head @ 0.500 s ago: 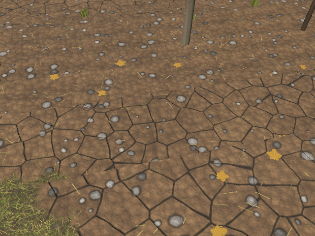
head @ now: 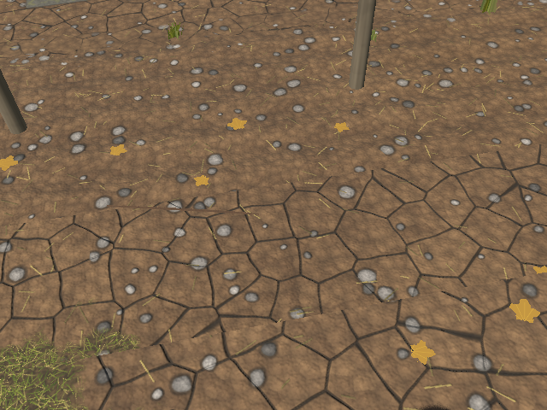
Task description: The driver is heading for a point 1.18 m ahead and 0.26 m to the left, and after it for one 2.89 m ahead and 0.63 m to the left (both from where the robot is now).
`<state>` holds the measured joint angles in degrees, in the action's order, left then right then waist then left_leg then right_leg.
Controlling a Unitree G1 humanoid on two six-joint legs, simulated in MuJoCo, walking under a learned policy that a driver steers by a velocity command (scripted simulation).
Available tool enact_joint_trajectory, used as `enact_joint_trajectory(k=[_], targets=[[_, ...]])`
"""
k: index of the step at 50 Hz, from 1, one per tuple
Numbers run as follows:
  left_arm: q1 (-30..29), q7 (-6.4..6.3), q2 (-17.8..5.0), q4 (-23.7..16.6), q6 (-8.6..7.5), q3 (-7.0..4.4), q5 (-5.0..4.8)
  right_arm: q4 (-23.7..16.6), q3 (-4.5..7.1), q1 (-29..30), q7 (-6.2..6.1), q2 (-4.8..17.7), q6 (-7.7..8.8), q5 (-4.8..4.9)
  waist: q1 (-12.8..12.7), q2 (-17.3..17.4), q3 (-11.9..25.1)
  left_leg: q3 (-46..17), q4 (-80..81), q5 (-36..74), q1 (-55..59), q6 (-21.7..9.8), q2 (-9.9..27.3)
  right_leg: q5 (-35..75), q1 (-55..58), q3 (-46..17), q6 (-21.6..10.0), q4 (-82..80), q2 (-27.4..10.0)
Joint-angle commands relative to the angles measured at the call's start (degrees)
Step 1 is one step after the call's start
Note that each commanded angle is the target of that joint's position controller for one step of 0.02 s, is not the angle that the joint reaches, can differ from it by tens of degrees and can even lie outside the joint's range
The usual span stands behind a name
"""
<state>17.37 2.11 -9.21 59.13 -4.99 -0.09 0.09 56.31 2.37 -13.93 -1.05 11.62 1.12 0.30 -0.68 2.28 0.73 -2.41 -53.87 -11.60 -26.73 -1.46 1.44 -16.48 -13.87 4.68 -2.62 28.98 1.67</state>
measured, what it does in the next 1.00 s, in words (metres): steps on the spot: left foot, then right foot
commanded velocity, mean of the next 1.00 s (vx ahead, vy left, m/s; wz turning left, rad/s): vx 0.05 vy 0.00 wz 0.00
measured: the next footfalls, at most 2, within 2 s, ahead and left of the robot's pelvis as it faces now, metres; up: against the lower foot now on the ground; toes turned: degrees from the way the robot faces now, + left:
left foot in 0.04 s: +0.01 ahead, +0.12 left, +0.00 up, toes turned +1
right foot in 0.32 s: +0.05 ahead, -0.13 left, +0.00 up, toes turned +0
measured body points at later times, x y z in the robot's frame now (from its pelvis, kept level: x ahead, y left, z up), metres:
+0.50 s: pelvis +0.05 -0.01 +0.00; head +0.07 -0.01 +0.45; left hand +0.07 +0.22 -0.15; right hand +0.09 -0.23 -0.15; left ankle -0.03 +0.12 -0.73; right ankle +0.01 -0.13 -0.73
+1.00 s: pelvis +0.01 -0.02 +0.02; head +0.01 -0.02 +0.47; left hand +0.05 +0.21 -0.14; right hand -0.01 -0.24 -0.15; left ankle -0.03 +0.12 -0.73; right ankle +0.01 -0.13 -0.73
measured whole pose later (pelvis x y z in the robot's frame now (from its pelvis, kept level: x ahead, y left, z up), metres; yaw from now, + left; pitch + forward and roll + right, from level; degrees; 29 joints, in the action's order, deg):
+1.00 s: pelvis +0.01 -0.02 +0.02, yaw +0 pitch -1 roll +0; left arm 9.7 -1.2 -9.1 65.6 0.2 -3.4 -0.8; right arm 67.5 3.2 -16.3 -2.1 7.7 0.0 0.6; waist 0.0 0.3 -1.3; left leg 0.5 -16.8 -12.3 -3.4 1.9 2.4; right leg -9.7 -7.2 0.2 -1.0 17.9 1.0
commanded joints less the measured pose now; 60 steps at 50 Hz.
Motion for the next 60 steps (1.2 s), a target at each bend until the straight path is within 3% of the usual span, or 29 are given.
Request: enact_joint_trajectory(k=[1,2,3,4,5,6,7,8,9,10,11,12,13,16,17,18,19,20,21,22,23,24,26,32,37,39,50,60], targets=[[-1.84,-1.47,-8.48,-3.05,-0.58,-2.06,-1.37,0.59,1.19,-6.53,0.46,3.50,0.20,0.31,1.99,-7.59,1.26,2.77,6.09,-1.94,7.62,-0.84,0.53,28.52,-1.42,-10.46,-12.41,-3.18,-15.15],[-3.72,-1.85,-6.93,-3.24,-0.40,-1.78,-1.78,1.53,0.97,-8.19,0.61,1.94,0.63,0.10,3.52,-7.40,0.24,3.91,13.92,1.11,11.70,-1.10,0.18,29.17,-3.64,-9.10,-10.97,0.35,-13.68],[-5.07,-2.57,-5.45,-3.15,-0.43,-1.54,-2.24,3.32,0.93,-10.98,0.74,1.24,1.27,-0.31,4.95,-4.80,-0.89,4.18,23.38,11.77,16.82,-2.02,0.12,28.68,-6.61,-6.30,-8.07,6.25,-10.26],[-1.94,-2.90,-5.13,-4.24,-0.51,-1.69,-1.99,4.91,2.15,-13.24,0.74,6.78,1.93,0.41,1.69,5.38,-2.16,-5.60,28.69,27.71,17.93,-5.71,4.90,20.97,-8.70,-1.25,-4.02,15.43,-2.70],[-1.74,-2.88,-5.07,-3.78,-0.66,-1.69,-1.54,5.11,1.02,-14.95,0.93,4.22,2.49,0.29,2.33,8.47,-3.28,-14.45,31.96,41.28,21.73,-10.99,12.31,-1.39,-16.05,-1.59,-1.22,24.33,-0.25],[-1.81,-2.80,-6.21,-3.95,-0.52,-2.20,-1.92,5.10,-0.02,-15.45,1.44,2.30,3.12,-1.06,2.16,7.74,-2.51,-17.08,32.26,48.42,25.08,-14.07,16.32,-12.97,-21.71,-5.97,-1.21,32.33,-1.14],[-2.08,-2.82,-5.01,-4.80,-0.04,-2.06,-2.55,4.72,0.58,-12.84,1.76,5.25,3.63,-1.22,0.41,7.34,-1.58,-19.10,31.49,43.89,25.04,-16.59,18.36,-14.78,-24.49,-9.56,-1.31,36.19,-2.52],[-4.92,-3.01,-4.92,-5.92,0.77,-1.98,-3.16,3.91,0.98,-9.62,1.81,6.51,3.96,-0.81,0.17,5.94,-2.34,-21.43,31.66,35.11,22.20,-17.02,19.79,-13.82,-25.94,-12.25,-1.06,36.01,-4.83],[-6.75,-3.25,-6.50,-5.64,1.60,-2.41,-3.02,2.40,-0.32,-5.79,1.62,2.52,4.02,-0.80,-0.26,-0.70,-2.92,-16.55,31.04,36.25,19.10,-14.41,17.59,-11.09,-22.93,-13.42,-0.57,33.54,-6.15],[-4.49,-2.87,-5.55,-3.82,2.61,-2.58,-2.25,1.99,-0.63,-3.95,1.59,2.04,3.63,-1.33,-1.77,-2.43,-0.43,-10.24,29.79,36.45,15.77,-12.41,13.88,-4.73,-15.89,-10.14,0.41,30.09,-5.26],[-2.41,-2.46,-4.02,-2.59,3.43,-2.37,-1.01,1.77,-0.52,-2.14,1.46,2.62,3.13,-1.03,-3.08,-0.25,0.71,-5.96,29.44,37.04,12.09,-10.48,11.11,0.16,-9.41,-7.42,0.98,27.59,-4.74],[-1.81,-2.42,-4.05,-1.83,3.79,-2.52,-0.78,1.69,-0.53,-0.83,1.12,2.69,2.93,-0.40,-3.34,1.73,0.35,-3.11,29.83,36.44,8.96,-8.88,9.15,3.86,-4.49,-5.48,1.20,25.43,-3.95],[-1.18,-2.39,-3.76,-1.12,4.03,-2.55,-0.85,2.20,-0.66,-0.86,0.88,2.40,2.89,-0.39,-3.66,3.12,0.18,-1.15,29.86,36.40,6.46,-7.90,7.66,5.99,-0.08,-3.57,1.13,23.67,-3.09],[1.92,-2.55,-4.29,1.28,3.78,-2.78,-0.68,3.47,-0.57,-0.69,0.12,1.91,3.44,0.94,-4.77,3.75,-1.17,1.89,24.66,32.90,7.37,-5.40,4.18,16.74,6.34,-1.18,-0.06,7.99,-1.95],[0.43,-2.67,-7.60,1.42,3.42,-3.49,-1.31,3.79,-0.34,-4.43,-0.02,1.16,3.70,0.75,-1.72,-1.95,-1.23,3.68,22.65,27.46,9.96,-3.16,0.53,32.27,6.41,-4.50,-1.03,3.38,-3.83],[-2.12,-2.70,-8.41,1.22,3.29,-3.50,-2.23,4.58,-0.07,-8.43,-0.17,0.65,3.59,0.86,1.45,-6.43,-0.94,3.50,21.94,16.08,12.39,-0.94,-0.88,37.60,5.50,-8.53,-2.95,0.62,-6.45],[-4.64,-2.66,-6.44,1.17,3.32,-2.91,-2.27,5.31,0.00,-9.60,-0.43,0.06,3.32,1.25,2.79,-6.76,-0.87,3.14,22.59,10.48,14.06,0.14,-0.55,38.63,5.04,-9.77,-3.59,-0.65,-7.69],[-6.22,-2.55,-6.28,1.09,3.33,-2.94,-2.17,5.40,-0.04,-9.08,-0.70,-0.55,2.91,1.42,3.19,-5.40,-0.60,2.61,24.00,11.18,15.64,0.54,-0.07,38.06,4.96,-9.58,-3.25,-1.07,-7.56],[-6.24,-2.32,-5.19,1.05,3.14,-2.76,-1.68,5.46,0.57,-5.85,-1.27,0.87,2.29,1.82,2.03,-1.20,-0.72,2.49,24.89,14.86,18.20,0.31,-0.21,39.15,3.64,-8.93,-2.24,-3.48,-6.68],[-5.88,-2.36,-7.31,1.64,2.89,-3.20,-1.74,5.29,0.09,-6.53,-1.07,-1.40,1.82,1.07,3.03,-4.27,0.11,1.78,26.90,14.82,19.34,0.23,0.43,40.05,5.17,-8.52,-2.61,-2.83,-6.98],[-5.55,-2.32,-5.95,1.94,2.68,-2.82,-1.57,5.94,-0.03,-7.21,-0.71,-1.88,1.24,0.37,2.66,-3.90,1.25,1.39,29.02,15.59,22.29,0.35,0.84,36.88,5.48,-7.89,-2.24,-2.93,-6.25],[-5.09,-2.42,-5.09,2.63,2.71,-2.68,-1.58,6.10,0.54,-6.35,-0.40,-0.08,0.85,0.61,2.34,-3.28,0.52,1.50,30.01,17.48,22.70,0.23,0.98,33.78,6.08,-7.27,-1.38,-2.93,-5.13],[-4.41,-2.87,-6.25,3.35,2.91,-3.25,-1.83,5.51,1.10,-3.20,-0.51,1.46,0.49,1.26,1.56,-2.48,0.81,1.82,30.20,20.48,23.65,0.02,1.37,34.37,6.98,-8.12,-0.72,-4.27,-5.33],[-4.48,-3.43,-5.18,4.41,3.61,-3.59,-1.62,7.06,1.17,-2.09,-0.86,0.66,-0.32,1.07,0.97,-2.61,0.56,1.93,34.44,18.77,24.56,0.83,1.75,33.04,9.45,-7.80,-0.58,-7.66,-5.08],[-5.62,-3.64,-5.05,4.70,4.04,-4.00,-1.68,8.48,1.18,-2.19,-1.14,0.82,-0.57,0.93,0.58,-2.32,-0.75,2.16,36.86,16.58,23.29,1.15,2.01,30.11,10.38,-7.59,-0.44,-9.80,-4.78],[-5.94,-3.41,-4.74,4.81,4.41,-3.95,-1.26,9.04,1.32,-2.83,-1.01,0.85,-0.81,0.61,0.38,-2.74,-0.90,2.15,37.28,14.78,22.97,1.06,1.86,28.24,10.01,-7.21,-0.46,-10.15,-4.57],[-5.94,-3.40,-4.70,5.37,5.05,-3.95,-0.81,10.96,1.48,-6.45,-1.23,0.14,-1.00,0.18,0.35,-2.02,-4.53,2.43,40.39,2.96,18.81,1.54,1.14,11.48,6.22,-6.50,-0.32,-14.92,-3.09],[-3.29,-3.61,-4.39,5.05,4.53,-3.56,-0.71,11.55,1.79,-11.33,-1.66,-0.92,-0.46,0.02,0.77,-1.79,-4.74,2.51,40.20,0.64,17.37,1.43,0.70,5.94,3.34,-7.06,-0.55,-16.48,-3.15]])
Keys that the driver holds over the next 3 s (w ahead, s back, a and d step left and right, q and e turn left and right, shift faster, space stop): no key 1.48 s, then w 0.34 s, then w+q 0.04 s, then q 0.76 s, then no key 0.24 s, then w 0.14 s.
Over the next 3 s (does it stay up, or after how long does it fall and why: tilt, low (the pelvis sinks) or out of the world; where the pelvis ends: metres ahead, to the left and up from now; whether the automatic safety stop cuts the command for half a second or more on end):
stays up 0.33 -0.12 -0.18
